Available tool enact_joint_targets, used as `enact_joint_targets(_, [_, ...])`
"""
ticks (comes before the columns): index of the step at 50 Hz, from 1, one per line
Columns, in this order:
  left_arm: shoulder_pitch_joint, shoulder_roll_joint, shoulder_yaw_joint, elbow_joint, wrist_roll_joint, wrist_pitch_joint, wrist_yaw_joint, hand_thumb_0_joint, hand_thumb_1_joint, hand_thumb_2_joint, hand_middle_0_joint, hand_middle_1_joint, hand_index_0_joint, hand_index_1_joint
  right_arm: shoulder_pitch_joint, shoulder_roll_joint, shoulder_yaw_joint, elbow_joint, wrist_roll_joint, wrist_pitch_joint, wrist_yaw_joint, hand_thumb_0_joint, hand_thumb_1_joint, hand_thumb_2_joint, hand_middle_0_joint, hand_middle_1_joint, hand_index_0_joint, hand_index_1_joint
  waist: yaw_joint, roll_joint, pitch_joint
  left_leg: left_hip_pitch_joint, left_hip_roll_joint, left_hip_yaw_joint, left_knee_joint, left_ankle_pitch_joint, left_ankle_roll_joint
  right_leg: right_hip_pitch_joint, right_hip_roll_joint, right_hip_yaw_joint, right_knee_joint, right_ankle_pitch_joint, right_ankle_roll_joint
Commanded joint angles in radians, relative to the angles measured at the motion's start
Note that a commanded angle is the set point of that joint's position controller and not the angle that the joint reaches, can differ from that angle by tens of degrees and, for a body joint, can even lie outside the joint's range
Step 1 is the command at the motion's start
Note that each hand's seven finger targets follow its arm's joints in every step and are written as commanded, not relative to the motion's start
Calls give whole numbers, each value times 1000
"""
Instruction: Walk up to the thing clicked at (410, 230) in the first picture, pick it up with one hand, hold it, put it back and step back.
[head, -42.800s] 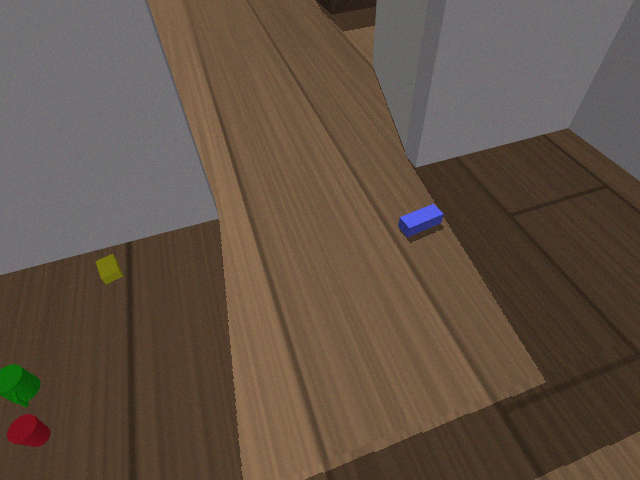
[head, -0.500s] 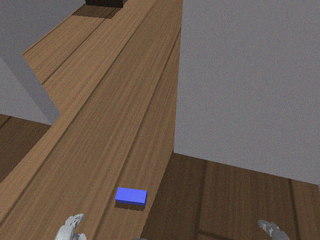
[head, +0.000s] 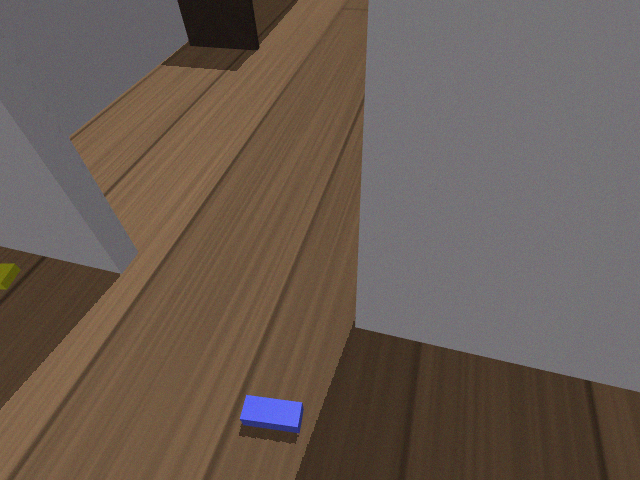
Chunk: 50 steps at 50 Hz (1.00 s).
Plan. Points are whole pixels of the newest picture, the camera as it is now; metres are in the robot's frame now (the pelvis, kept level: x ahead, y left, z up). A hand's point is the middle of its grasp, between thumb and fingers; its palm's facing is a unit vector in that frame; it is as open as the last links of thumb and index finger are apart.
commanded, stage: stand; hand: left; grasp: from above
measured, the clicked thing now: (272, 413) +0.44 +0.22 -0.75
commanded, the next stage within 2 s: step back in 1.76 s
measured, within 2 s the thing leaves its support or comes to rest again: neither
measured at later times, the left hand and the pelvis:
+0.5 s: hand out of the picture +0.07 +0.23 -0.16, palm faces +0.04 -0.95 -0.32, open 7.4 cm; pelvis +0.01 -0.01 +0.00, yaw +0 degrees
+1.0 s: hand out of the picture +0.07 +0.23 -0.16, palm faces +0.02 -0.94 -0.33, open 7.4 cm; pelvis +0.01 -0.01 +0.01, yaw +0 degrees
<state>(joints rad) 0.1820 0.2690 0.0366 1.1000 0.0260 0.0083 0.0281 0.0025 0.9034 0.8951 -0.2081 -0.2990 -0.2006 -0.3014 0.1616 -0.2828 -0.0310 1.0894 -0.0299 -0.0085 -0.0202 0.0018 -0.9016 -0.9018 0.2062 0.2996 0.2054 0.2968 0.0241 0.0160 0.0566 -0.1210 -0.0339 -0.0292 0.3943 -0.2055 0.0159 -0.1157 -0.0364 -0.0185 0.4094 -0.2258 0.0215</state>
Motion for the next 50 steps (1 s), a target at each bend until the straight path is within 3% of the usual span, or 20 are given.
enact_joint_targets(1, [-45, 190, 34, -36, 4, -22, 14, 0, 900, 900, -200, -300, -200, -301, -43, -179, -38, -41, 2, -16, -14, 0, -900, -900, 200, 300, 200, 300, -8, -29, -3, -26, 115, -115, -108, 18, 8, -24, -68, 82, -107, 24, -31])
enact_joint_targets(5, [-54, 202, 33, -25, 4, -26, 11, 0, 900, 900, -200, -300, -200, -301, -49, -185, -37, -33, 3, -12, -9, 0, -900, -900, 200, 300, 200, 300, -9, -30, -4, -38, 113, -109, -112, -6, 10, -17, -70, 90, -130, -9, -32])
enact_joint_targets(7, [-62, 199, 32, -22, 2, -30, 13, 0, 900, 900, -200, -300, -200, -301, -51, -186, -34, -30, 3, -15, -10, 0, -900, -900, 200, 300, 200, 300, -12, -18, -32, -14, 120, -106, -98, 63, 14, 6, -82, 95, -131, 59, -34])
enact_joint_targets(18, [-89, 219, 34, 5, -6, -29, 8, 0, 900, 900, -200, -300, -200, -301, -44, -199, -19, -5, 6, -21, -13, 0, -900, -900, 200, 300, 200, 300, -13, -13, -52, -7, 129, -98, -112, 144, 10, 49, -81, 86, -125, 141, -36])
enact_joint_targets(21, [-92, 214, 34, 10, -8, -31, 9, 0, 900, 900, -200, -300, -200, -301, -48, -198, -15, -5, 9, -23, -14, 0, -900, -900, 200, 300, 200, 300, -11, -20, -60, 12, 137, -95, -98, 231, 12, 64, -86, 84, -117, 208, -33])
enact_joint_targets(28, [-112, 223, 35, 9, -9, -29, 5, 0, 900, 900, -200, -300, -200, -301, -47, -209, -12, -1, 11, -23, -16, 0, -900, -900, 200, 300, 200, 300, -16, -18, -61, 17, 140, -90, -107, 231, 5, 65, -85, 84, -126, 202, -34])
enact_joint_targets(31, [-109, 214, 31, 13, -5, -26, 3, 0, 900, 900, -200, -300, -200, -301, -72, -219, -14, -5, 12, -21, -14, 0, -900, -900, 200, 300, 200, 300, -13, -10, -25, -6, 136, -96, -124, 130, 6, 34, -79, 81, -147, 114, -30])
enact_joint_targets(34, [-118, 227, 34, 11, -5, -27, 0, 0, 900, 900, -200, -300, -200, -301, -71, -225, -16, -7, 10, -20, -12, 0, -900, -900, 200, 300, 200, 300, -16, -14, -34, -12, 137, -100, -132, 91, 8, 33, -78, 83, -152, 86, -32])
enact_joint_targets(39, [-122, 234, 32, 5, -8, -34, 0, 0, 900, 900, -200, -300, -200, -301, -76, -227, -15, -9, 12, -24, -9, 0, -900, -900, 200, 300, 200, 300, -17, -17, -71, 14, 145, -99, -119, 180, 11, 56, -88, 86, -146, 146, -35])
enact_joint_targets(50, [-122, 244, 26, 0, -11, -36, -5, 0, 900, 900, -200, -300, -200, -301, -79, -235, -11, -1, 13, -24, -5, 0, -900, -900, 200, 300, 200, 300, -19, -5, -70, 0, 145, -96, -129, 148, 9, 56, -88, 86, -153, 123, -37])
